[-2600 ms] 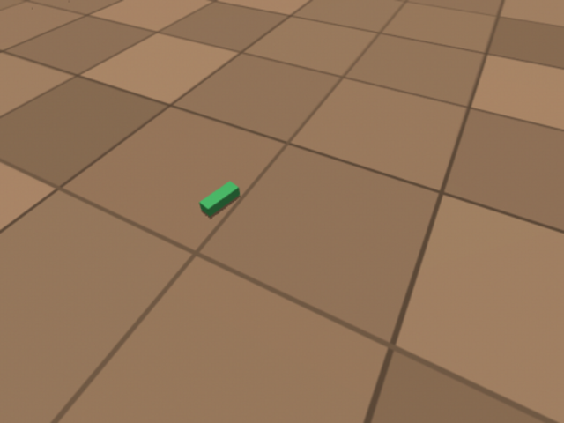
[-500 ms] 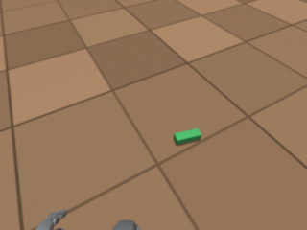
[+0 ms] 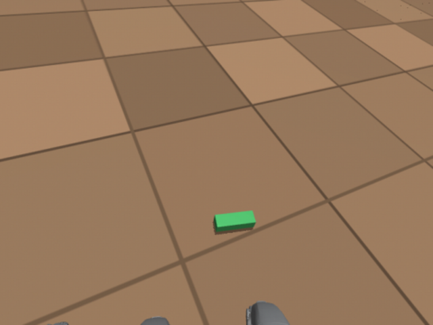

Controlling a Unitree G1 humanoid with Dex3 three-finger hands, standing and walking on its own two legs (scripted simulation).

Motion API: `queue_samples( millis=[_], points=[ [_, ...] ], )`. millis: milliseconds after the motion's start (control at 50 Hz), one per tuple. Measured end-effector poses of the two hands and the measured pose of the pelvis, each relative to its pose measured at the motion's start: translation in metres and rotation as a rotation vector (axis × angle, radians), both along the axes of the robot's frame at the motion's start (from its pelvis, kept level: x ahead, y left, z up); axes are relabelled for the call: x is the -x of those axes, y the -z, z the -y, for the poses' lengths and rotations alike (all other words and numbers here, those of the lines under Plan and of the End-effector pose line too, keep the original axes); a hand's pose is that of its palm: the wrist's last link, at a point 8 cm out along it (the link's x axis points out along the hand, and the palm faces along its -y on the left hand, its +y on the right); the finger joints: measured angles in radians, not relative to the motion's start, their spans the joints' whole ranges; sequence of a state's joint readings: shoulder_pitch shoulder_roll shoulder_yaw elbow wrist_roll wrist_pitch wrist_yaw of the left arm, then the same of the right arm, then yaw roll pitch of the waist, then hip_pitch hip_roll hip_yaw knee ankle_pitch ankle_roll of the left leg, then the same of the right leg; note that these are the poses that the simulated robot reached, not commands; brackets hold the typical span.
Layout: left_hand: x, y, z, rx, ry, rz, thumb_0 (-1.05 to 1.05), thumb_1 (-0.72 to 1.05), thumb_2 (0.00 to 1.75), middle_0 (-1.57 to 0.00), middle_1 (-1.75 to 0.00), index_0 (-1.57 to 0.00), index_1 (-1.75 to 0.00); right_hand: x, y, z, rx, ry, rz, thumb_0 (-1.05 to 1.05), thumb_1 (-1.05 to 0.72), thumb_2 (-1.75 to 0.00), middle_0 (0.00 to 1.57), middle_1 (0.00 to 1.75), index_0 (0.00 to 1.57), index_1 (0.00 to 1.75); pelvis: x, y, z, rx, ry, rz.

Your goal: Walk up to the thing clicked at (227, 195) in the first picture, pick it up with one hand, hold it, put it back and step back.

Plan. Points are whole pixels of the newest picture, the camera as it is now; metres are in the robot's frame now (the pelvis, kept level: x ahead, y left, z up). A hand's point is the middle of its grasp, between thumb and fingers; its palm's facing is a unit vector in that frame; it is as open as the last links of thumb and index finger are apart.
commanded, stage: walk up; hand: left
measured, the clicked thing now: (234, 221) +0.69 -0.15 -0.72
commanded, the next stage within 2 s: none
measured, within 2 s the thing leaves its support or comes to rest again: neither
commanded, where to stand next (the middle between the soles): +0.37 -0.42 m, yaw +12 degrees
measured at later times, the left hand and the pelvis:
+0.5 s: hand out of the picture +0.09 +0.09 -0.14, palm faces +0.13 -0.92 -0.36, open 7.4 cm; pelvis +0.12 -0.19 +0.01, yaw +6 degrees
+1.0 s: hand (243, 278) +0.25 -0.06 -0.16, palm faces +0.09 -0.90 -0.42, open 7.4 cm; pelvis +0.20 -0.38 -0.03, yaw +8 degrees
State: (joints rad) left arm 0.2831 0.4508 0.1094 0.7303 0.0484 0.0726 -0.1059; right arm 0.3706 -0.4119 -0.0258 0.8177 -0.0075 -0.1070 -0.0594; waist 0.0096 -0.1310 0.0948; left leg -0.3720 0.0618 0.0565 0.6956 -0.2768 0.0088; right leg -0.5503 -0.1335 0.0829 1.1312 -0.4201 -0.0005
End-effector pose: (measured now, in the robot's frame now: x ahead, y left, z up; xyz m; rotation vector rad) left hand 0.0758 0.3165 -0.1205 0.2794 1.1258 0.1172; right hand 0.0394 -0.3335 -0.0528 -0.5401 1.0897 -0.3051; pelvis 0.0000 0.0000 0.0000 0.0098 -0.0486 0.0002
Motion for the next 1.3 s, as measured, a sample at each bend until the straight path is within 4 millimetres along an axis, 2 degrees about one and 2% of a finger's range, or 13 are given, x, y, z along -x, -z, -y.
queue_samples(
  millis=[80,160,240,420,500,560,620,720,840,940,1020,1140,1300],
  points=[
    [-0.026,-0.008,0.022,-0.035,-0.009,0.032,0.01,0.90,0.90,-0.20,-0.30,-0.20,-0.30,-0.007,0.001,0.047,0.015,-0.010,-0.034,0.01,-0.90,-0.90,0.21,0.30,0.21,0.30,-0.016,0.003,0.037,-0.006,-0.016,-0.013],
    [-0.043,-0.014,0.054,-0.091,-0.029,0.042,0.01,0.90,0.90,-0.20,-0.30,-0.20,-0.30,-0.023,0.014,0.109,0.032,-0.005,-0.048,0.01,-0.90,-0.90,0.21,0.30,0.21,0.30,-0.035,0.013,0.085,-0.018,-0.027,-0.028],
    [-0.039,-0.020,0.094,-0.133,-0.082,0.070,0.01,0.90,0.90,-0.20,-0.30,-0.20,-0.30,-0.056,0.036,0.164,0.057,0.009,-0.080,0.01,-0.90,-0.90,0.20,0.30,0.21,0.30,-0.054,0.022,0.124,0.015,-0.059,-0.017],
    [0.000,-0.036,0.163,-0.105,-0.207,-0.080,0.01,0.90,0.90,-0.20,-0.30,-0.20,-0.30,-0.161,0.026,0.169,-0.070,-0.130,-0.036,0.01,-0.91,-0.90,0.20,0.30,0.21,0.30,-0.099,-0.010,0.174,0.011,-0.087,-0.025],
    [-0.001,-0.023,0.184,-0.082,-0.231,-0.129,0.01,0.90,0.90,-0.20,-0.30,-0.20,-0.30,-0.196,0.025,0.169,-0.081,-0.192,-0.051,0.01,-0.90,-0.90,0.20,0.30,0.21,0.30,-0.118,-0.007,0.192,0.015,-0.110,-0.029],
    [-0.015,-0.003,0.198,-0.055,-0.234,-0.141,0.01,0.90,0.90,-0.20,-0.30,-0.20,-0.30,-0.215,0.030,0.176,-0.059,-0.212,-0.034,0.01,-0.90,-0.90,0.20,0.30,0.21,0.30,-0.135,0.006,0.201,0.010,-0.130,-0.027],
    [-0.041,0.011,0.219,-0.027,-0.211,-0.140,0.01,0.90,0.90,-0.20,-0.30,-0.20,-0.30,-0.222,0.032,0.193,-0.030,-0.184,-0.013,0.01,-0.90,-0.90,0.20,0.30,0.21,0.30,-0.143,0.013,0.211,-0.016,-0.132,-0.011],
    [-0.091,0.011,0.246,-0.007,-0.134,-0.101,0.01,0.90,0.90,-0.20,-0.30,-0.20,-0.30,-0.222,0.014,0.231,0.007,-0.105,0.029,0.01,-0.90,-0.90,0.21,0.30,0.21,0.30,-0.159,0.006,0.240,-0.015,-0.114,-0.002],
    [-0.140,0.003,0.269,-0.050,-0.120,-0.004,0.01,0.90,0.90,-0.20,-0.30,-0.20,-0.30,-0.214,0.004,0.298,0.059,-0.101,-0.021,0.01,-0.90,-0.90,0.21,0.30,0.21,0.30,-0.173,0.009,0.290,0.000,-0.124,-0.012],
    [-0.161,-0.003,0.306,-0.115,-0.117,0.003,0.01,0.90,0.90,-0.20,-0.30,-0.20,-0.30,-0.216,0.014,0.376,0.091,-0.078,-0.056,0.01,-0.90,-0.90,0.21,0.30,0.21,0.30,-0.188,0.021,0.348,-0.004,-0.124,-0.031],
    [-0.157,-0.006,0.351,-0.151,-0.151,0.012,0.01,0.90,0.90,-0.20,-0.30,-0.20,-0.30,-0.231,0.033,0.434,0.113,-0.049,-0.109,0.01,-0.90,-0.90,0.20,0.30,0.21,0.30,-0.202,0.030,0.392,0.021,-0.143,-0.021],
    [-0.125,-0.020,0.416,-0.101,-0.241,-0.073,0.01,0.90,0.90,-0.20,-0.30,-0.20,-0.30,-0.279,0.033,0.445,0.024,-0.093,-0.101,0.01,-0.91,-0.90,0.20,0.30,0.21,0.30,-0.224,0.005,0.426,0.006,-0.152,-0.022],
    [-0.110,-0.010,0.462,-0.074,-0.310,-0.173,0.01,0.90,0.90,-0.20,-0.30,-0.21,-0.30,-0.346,0.038,0.426,-0.107,-0.219,-0.088,0.01,-0.90,-0.90,0.20,0.30,0.21,0.30,-0.255,-0.001,0.457,0.019,-0.175,-0.024]
  ],
)
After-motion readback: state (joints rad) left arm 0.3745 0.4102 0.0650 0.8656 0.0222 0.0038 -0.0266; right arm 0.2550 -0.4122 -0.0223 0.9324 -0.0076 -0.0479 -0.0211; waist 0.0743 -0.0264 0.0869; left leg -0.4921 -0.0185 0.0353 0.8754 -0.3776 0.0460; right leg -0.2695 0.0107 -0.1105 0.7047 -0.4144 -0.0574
